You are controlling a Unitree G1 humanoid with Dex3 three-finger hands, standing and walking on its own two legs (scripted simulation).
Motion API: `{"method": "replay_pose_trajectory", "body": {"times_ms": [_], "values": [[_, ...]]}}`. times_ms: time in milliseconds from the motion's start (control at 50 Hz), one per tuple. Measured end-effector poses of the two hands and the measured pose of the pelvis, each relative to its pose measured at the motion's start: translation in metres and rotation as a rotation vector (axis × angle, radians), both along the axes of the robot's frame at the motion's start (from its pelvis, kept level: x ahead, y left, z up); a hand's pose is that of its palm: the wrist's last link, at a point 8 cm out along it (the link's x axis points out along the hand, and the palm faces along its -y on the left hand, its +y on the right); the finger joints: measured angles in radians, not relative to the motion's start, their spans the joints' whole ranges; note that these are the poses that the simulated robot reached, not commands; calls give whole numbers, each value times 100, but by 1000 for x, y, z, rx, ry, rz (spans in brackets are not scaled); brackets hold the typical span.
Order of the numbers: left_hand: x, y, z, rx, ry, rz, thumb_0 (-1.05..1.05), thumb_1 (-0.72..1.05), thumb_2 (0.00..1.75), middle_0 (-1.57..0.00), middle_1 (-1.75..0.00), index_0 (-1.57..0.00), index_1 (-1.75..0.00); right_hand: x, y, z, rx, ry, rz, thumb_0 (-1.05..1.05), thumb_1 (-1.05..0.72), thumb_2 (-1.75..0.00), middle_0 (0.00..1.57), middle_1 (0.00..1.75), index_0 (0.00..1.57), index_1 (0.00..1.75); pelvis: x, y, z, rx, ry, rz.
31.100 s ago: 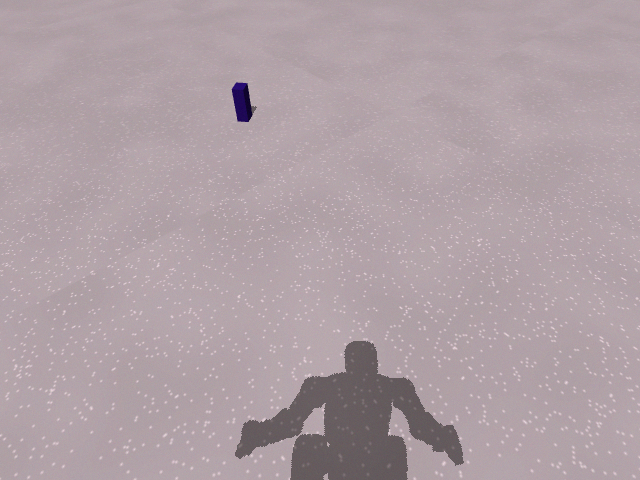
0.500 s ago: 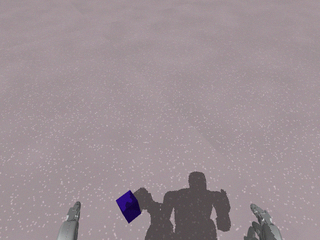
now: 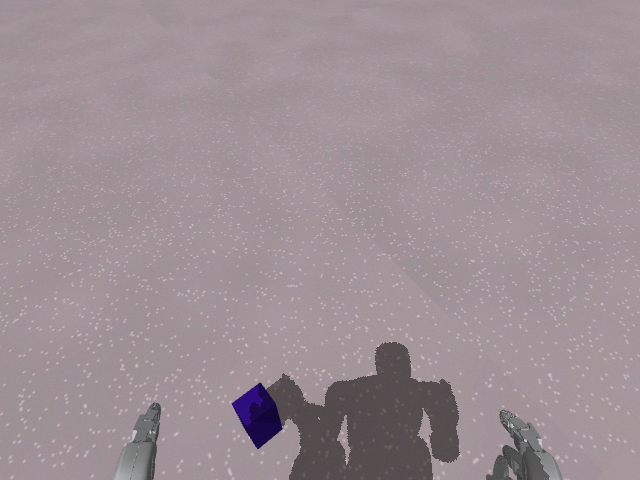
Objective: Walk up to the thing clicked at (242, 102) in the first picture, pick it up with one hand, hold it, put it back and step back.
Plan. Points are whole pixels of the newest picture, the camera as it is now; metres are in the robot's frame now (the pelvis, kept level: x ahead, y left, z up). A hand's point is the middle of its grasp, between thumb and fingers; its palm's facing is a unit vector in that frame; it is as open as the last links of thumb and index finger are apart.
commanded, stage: home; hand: left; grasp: from the side
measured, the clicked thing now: (258, 417) +0.42 +0.20 -0.62
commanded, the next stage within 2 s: stand in 0.26 s
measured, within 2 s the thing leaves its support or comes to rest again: neither
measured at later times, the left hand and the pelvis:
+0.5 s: hand (186, 479) +0.17 +0.18 -0.05, palm faces +0.10 -0.95 -0.28, open 16.7 cm; pelvis +0.00 +0.00 +0.00, yaw +0 degrees
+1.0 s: hand out of the picture +0.08 +0.25 -0.11, palm faces -0.01 -0.94 -0.34, open 7.7 cm; pelvis +0.00 +0.01 +0.04, yaw +0 degrees
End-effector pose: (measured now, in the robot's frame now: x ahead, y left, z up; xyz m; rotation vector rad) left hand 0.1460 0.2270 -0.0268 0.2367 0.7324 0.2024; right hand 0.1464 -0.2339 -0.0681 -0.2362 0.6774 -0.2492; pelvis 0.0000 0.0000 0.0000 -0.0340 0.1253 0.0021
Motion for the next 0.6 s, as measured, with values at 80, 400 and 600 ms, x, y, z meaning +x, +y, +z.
{"method": "replay_pose_trajectory", "body": {"times_ms": [80, 400, 600], "values": [[1, 0, 0, 0, -1, 0, -1, -55, 5, -5, -6, -5, -5, 0, 0, 0, 1, 3, -1, 1, -90, -90, 20, 30, 20, 30, 1, 0, 0, 0, 0, -1], [2, 1, 1, -2, -3, 1, -1, -55, 5, -5, -6, -5, -6, 3, -1, 1, -6, -2, -1, 1, -90, -90, 20, 30, 20, 30, 2, 0, 0, 0, 1, -1], [0, 0, 1, 0, 0, 2, -1, -20, 40, -16, -23, -16, -23, 3, -1, 1, -5, -6, 4, 1, -90, -90, 20, 30, 20, 30, 1, 0, 0, 0, 3, 1]]}}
